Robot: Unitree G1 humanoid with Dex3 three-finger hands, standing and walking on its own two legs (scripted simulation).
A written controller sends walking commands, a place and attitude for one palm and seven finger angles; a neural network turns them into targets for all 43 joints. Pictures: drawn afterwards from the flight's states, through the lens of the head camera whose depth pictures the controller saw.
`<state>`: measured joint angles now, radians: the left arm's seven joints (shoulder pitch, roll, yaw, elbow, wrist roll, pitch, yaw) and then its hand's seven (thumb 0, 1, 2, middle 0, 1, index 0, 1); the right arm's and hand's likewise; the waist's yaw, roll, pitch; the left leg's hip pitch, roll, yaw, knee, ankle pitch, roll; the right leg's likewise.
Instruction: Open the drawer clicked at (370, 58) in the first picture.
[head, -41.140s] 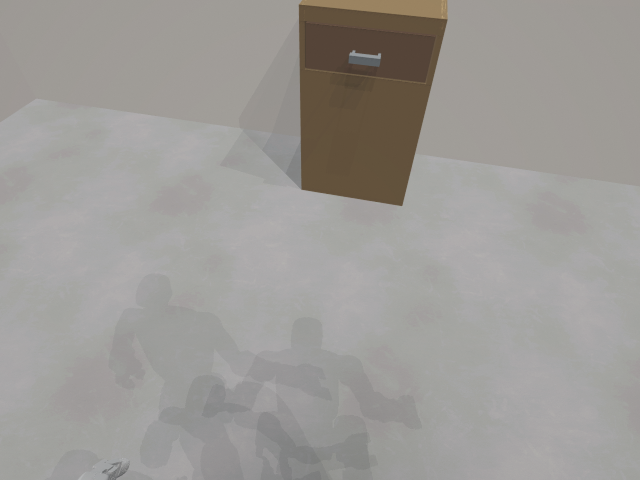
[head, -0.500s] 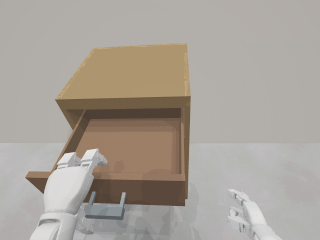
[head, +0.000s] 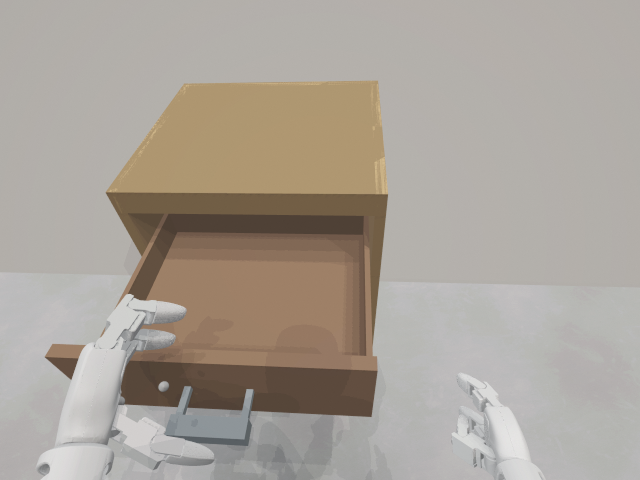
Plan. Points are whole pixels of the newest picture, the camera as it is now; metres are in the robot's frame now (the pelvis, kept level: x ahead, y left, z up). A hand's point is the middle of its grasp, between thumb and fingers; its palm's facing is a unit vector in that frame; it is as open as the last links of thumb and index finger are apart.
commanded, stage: draw the hand back to the body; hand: left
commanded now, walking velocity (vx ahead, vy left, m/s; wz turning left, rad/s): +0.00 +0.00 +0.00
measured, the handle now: (213, 412) +0.22 +0.19 -0.07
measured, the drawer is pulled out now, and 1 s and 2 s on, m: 0.29 0.29 0.29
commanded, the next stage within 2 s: step back with the hand held close in 0.86 s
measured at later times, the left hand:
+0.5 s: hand (91, 352) +0.19 +0.23 +0.16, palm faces +0.34 -0.85 -0.41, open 10.0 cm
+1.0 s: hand (78, 361) +0.17 +0.23 +0.17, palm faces +0.39 -0.82 -0.42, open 7.5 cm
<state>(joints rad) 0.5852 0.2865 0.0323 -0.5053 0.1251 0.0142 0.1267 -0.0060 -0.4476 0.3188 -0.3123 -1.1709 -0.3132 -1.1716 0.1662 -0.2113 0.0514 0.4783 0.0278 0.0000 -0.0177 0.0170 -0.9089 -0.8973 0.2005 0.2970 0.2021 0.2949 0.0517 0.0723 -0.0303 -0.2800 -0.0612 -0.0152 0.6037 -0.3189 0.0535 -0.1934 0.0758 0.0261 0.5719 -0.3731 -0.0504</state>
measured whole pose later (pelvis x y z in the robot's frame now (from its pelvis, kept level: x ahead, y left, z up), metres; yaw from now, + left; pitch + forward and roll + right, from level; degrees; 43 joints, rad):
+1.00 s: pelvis +0.00 -0.01 +0.01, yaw +2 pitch -1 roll -1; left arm 0.57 0.36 0.28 -0.51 -0.09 -0.07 0.11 0.01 0.87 0.89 -0.21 -0.31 -0.21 -0.31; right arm 0.17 -0.22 0.03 0.61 0.03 -0.06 -0.05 0.02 -0.91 -0.90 0.20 0.30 0.20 0.30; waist 0.05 0.07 -0.02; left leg -0.21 -0.06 -0.06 0.48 -0.25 0.04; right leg -0.09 0.08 -0.01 0.40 -0.29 -0.06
